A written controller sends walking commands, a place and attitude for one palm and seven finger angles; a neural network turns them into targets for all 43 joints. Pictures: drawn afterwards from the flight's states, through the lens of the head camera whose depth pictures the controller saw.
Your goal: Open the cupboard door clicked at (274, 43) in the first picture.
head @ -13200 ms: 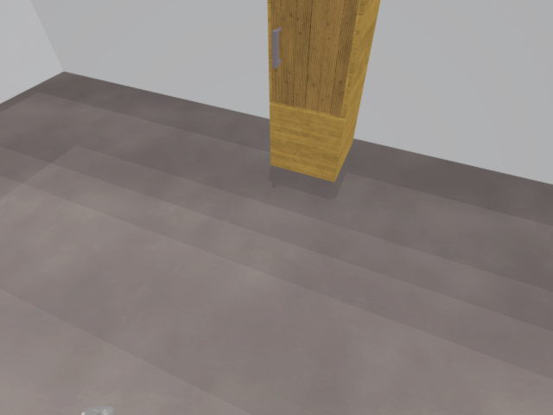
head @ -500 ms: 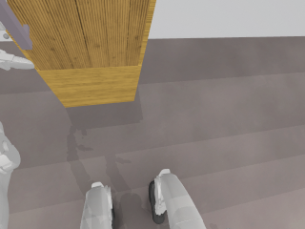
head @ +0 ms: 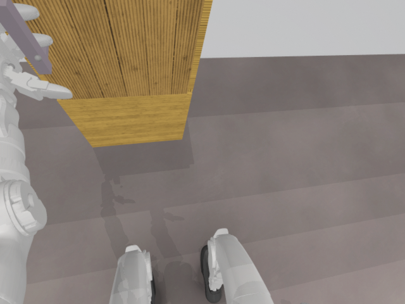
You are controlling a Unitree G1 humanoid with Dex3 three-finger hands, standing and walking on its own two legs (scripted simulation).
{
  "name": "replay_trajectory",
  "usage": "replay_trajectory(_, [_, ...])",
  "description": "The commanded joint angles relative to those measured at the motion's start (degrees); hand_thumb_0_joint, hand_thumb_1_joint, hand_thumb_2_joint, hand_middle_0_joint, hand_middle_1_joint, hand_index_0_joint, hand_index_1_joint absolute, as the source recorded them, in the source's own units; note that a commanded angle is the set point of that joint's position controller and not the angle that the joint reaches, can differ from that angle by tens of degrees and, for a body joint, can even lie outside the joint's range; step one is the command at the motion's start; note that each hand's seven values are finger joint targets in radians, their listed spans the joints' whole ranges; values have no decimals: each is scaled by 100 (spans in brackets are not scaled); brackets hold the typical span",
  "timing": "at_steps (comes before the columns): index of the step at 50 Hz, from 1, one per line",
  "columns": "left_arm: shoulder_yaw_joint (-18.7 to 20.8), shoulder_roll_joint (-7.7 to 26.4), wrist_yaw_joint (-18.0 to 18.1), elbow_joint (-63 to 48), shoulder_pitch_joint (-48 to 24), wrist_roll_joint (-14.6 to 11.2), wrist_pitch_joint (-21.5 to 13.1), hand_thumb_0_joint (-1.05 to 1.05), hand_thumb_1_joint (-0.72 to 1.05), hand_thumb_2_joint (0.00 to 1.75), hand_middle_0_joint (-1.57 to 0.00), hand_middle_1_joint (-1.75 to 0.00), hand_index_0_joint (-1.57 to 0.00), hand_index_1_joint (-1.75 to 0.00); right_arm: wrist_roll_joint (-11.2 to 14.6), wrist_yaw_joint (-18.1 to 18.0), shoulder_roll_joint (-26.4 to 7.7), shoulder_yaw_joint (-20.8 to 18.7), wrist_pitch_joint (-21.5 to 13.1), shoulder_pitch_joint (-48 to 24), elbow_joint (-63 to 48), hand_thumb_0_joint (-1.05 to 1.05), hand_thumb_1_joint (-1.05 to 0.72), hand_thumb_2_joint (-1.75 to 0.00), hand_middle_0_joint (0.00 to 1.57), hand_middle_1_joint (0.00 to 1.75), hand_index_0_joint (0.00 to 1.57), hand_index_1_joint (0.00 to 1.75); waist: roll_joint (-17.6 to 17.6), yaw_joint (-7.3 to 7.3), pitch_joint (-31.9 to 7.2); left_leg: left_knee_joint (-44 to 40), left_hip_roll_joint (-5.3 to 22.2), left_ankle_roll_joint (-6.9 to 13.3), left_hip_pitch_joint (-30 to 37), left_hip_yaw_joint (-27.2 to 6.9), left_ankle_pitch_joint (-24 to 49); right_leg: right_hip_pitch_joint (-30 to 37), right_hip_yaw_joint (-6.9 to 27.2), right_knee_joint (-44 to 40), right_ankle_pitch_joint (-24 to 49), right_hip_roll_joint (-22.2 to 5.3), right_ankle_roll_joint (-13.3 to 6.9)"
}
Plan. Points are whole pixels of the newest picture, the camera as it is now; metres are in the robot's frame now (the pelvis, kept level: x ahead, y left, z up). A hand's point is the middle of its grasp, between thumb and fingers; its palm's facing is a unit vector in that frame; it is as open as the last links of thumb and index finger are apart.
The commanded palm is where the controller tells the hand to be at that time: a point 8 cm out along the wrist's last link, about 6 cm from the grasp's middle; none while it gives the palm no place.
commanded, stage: slide the fingers in behind the handle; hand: left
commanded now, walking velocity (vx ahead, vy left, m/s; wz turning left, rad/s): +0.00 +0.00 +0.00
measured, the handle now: (26, 30) +0.59 +0.25 +0.05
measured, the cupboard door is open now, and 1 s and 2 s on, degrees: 0 0 28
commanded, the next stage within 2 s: close the thumb around the handle in 0.34 s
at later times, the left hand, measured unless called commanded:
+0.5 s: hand (40, 57) +0.54 +0.22 +0.04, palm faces +0.04 -1.00 -0.03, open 14.0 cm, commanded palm +0.53 +0.25 +0.05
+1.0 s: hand (42, 54) +0.55 +0.22 +0.05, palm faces +0.04 -1.00 -0.03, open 6.5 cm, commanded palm +0.53 +0.25 +0.05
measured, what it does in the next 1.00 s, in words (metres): stands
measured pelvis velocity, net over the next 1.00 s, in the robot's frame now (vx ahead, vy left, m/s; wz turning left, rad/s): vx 0.00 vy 0.00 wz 0.00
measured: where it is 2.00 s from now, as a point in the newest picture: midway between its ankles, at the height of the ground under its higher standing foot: (180, 295)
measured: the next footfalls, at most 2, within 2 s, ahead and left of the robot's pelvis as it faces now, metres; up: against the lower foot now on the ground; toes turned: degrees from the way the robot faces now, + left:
none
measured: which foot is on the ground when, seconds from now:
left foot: down 0.00-1.00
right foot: down 0.00-1.00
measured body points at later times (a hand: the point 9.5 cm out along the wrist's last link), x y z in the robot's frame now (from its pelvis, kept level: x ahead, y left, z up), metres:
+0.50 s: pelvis +0.00 +0.00 +0.00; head +0.19 +0.03 +0.40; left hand +0.54 +0.28 +0.05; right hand +0.00 -0.27 -0.11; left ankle +0.00 +0.11 -0.61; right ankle +0.05 -0.14 -0.61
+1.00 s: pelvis +0.00 +0.00 +0.00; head +0.19 +0.03 +0.41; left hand +0.54 +0.27 +0.05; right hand +0.01 -0.26 -0.11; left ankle +0.00 +0.11 -0.61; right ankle +0.05 -0.14 -0.61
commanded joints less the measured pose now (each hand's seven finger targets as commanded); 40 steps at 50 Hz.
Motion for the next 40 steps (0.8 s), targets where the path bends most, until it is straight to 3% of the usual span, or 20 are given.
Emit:
replay_trajectory(1, [200, 1604, 101, -1407, -2541, -48, -465, 0, -50, 30, -30, -120, -30, -120, -35, -79, -1148, -415, -57, 1253, -128, 0, -90, -90, 20, 30, 20, 30, 1398, -44, -3494, -826, -171, 61, 2620, -272, 3031, 1669, 76, -542, 1733, 294, -225])
replay_trajectory(2, [271, 1656, 121, -1354, -2377, -29, -490, 0, -50, 30, -30, -120, -30, -120, -36, -73, -1147, -427, -61, 1249, -140, 0, -90, -90, 20, 30, 20, 30, 1442, 24, -3502, -843, -173, 32, 2690, -288, 3104, 1658, 59, -533, 1718, 294, -237])
replay_trajectory(3, [197, 1544, 131, -1358, -2376, -45, -506, 0, -50, 30, -30, -120, -30, -120, -38, -59, -1131, -419, -66, 1235, -134, 0, -90, -90, 20, 30, 20, 30, 1354, -22, -3479, -839, -172, 46, 2666, -279, 3127, 1712, 64, -549, 1791, 300, -227])
replay_trajectory(4, [292, 1640, 140, -1317, -2266, -45, -514, 0, -50, 30, -30, -120, -30, -120, -35, -61, -1150, -426, -59, 1243, -144, 0, -90, -90, 20, 30, 20, 30, 1229, 8, -3490, -836, -173, 54, 2597, -267, 3085, 1787, 79, -560, 1787, 299, -220])
replay_trajectory(6, [173, 1522, 117, -1275, -2358, -48, -515, 0, -50, 30, -30, -120, -30, -120, -30, -60, -1145, -411, -46, 1240, -131, 0, -90, -90, 20, 30, 20, 30, 1277, -53, -3437, -830, -166, 62, 2576, -266, 3076, 1717, 78, -539, 1796, 298, -220])
replay_trajectory(7, [172, 1518, 96, -1187, -2232, -32, -494, 0, -50, 30, -30, -120, -30, -120, -22, -55, -1140, -416, -44, 1239, -150, 0, -90, -90, 20, 30, 20, 30, 1280, 6, -3394, -859, -174, 51, 2533, -262, 2996, 1752, 76, -556, 1727, 299, -224])
replay_trajectory(11, [128, 1425, 56, -1121, -2192, -83, -453, 0, -50, 30, -30, -120, -30, -120, -3, -66, -1144, -416, -36, 1225, -162, 0, -90, -90, 20, 30, 20, 30, 1177, -29, -3336, -873, -177, 69, 2476, -242, 2922, 1747, 83, -584, 1719, 305, -213])
replay_trajectory(14, [208, 1568, 76, -1029, -2311, -75, -433, 0, -50, 30, -30, -120, -30, -120, 1, -90, -1153, -401, -51, 1216, -162, 0, -90, -90, 20, 30, 20, 30, 986, -47, -3174, -877, -194, 104, 2151, -216, 2570, 1844, 112, -615, 1545, 306, -197])
replay_trajectory(17, [137, 1479, 93, -1212, -2425, -69, -530, 0, -50, 30, -30, -120, -30, -120, -26, -82, -1146, -418, -79, 1247, -121, 0, -90, -90, 20, 30, 20, 30, 1267, -46, -3413, -869, -191, 72, 2497, -249, 2776, 1710, 90, -592, 1589, 301, -216])
replay_trajectory(19, [204, 1576, 88, -962, -2308, -69, -494, 0, -50, 30, -30, -120, -30, -120, -13, -92, -1152, -394, -77, 1234, -113, 0, -90, -90, 20, 30, 20, 30, 992, -56, -3239, -847, -198, 102, 2183, -213, 2620, 1850, 123, -612, 1572, 309, -203])
replay_trajectory(22, [145, 1601, 59, -838, -2474, -26, -436, 0, -50, 30, -30, -120, -30, -120, -4, -106, -1168, -375, -89, 1220, -110, 0, -90, -90, 20, 30, 20, 30, 1050, -116, -3096, -827, -203, 119, 2009, -195, 2378, 1729, 131, -607, 1394, 300, -196])
replay_trajectory(24, [219, 1795, 69, -1010, -2629, 8, -460, 0, -39, 35, -31, -121, -31, -121, -17, -127, -1182, -371, -100, 1235, -119, 0, -90, -90, 20, 30, 20, 30, 1181, -103, -3293, -813, -203, 124, 2100, -213, 2451, 1770, 144, -582, 1431, 289, -203])
replay_trajectory(28, [249, 1768, 17, -953, -2472, -25, -455, 0, -16, 44, -32, -124, -32, -124, -22, -105, -1179, -378, -98, 1265, -105, 0, -90, -90, 20, 30, 20, 30, 1302, -55, -3422, -778, -187, 84, 2297, -245, 2755, 1730, 101, -527, 1606, 302, -222])
replay_trajectory(30, [169, 1686, -2, -996, -2589, -32, -431, 0, -5, 49, -33, -125, -33, -125, -24, -110, -1188, -377, -93, 1276, -99, 0, -90, -90, 20, 30, 20, 30, 1281, -134, -3436, -761, -179, 98, 2361, -290, 2824, 1605, 88, -493, 1627, 302, -223])
replay_trajectory(32, [201, 1720, -7, -1191, -2563, -29, -433, 0, 6, 54, -34, -126, -34, -126, -32, -101, -1200, -402, -81, 1300, -104, 0, -90, -90, 20, 30, 20, 30, 1427, -56, -3621, -777, -165, 61, 2580, -320, 3032, 1617, 66, -480, 1707, 292, -226])
replay_trajectory(34, [135, 1544, 0, -1162, -2420, -90, -379, 0, 17, 59, -35, -127, -35, -127, -23, -80, -1184, -405, -67, 1277, -105, 0, -90, -90, 20, 30, 20, 30, 1356, -73, -3491, -795, -163, 66, 2560, -283, 2988, 1608, 70, -552, 1693, 300, -211])
replay_trajectory(39, [167, 1615, 66, -1254, -2485, -48, -369, 0, 45, 71, -37, -130, -37, -130, -20, -94, -1179, -407, -63, 1290, -106, 0, -90, -90, 20, 30, 20, 30, 1256, -64, -3488, -823, -168, 79, 2474, -281, 2878, 1697, 78, -559, 1654, 299, -205])
replay_trajectory(40, [142, 1581, 86, -1319, -2584, -43, -415, 0, 51, 73, -37, -131, -37, -131, -34, -91, -1166, -404, -77, 1288, -96, 0, -90, -90, 20, 30, 20, 30, 1430, -77, -3500, -822, -162, 63, 2604, -325, 2988, 1542, 55, -518, 1649, 298, -231])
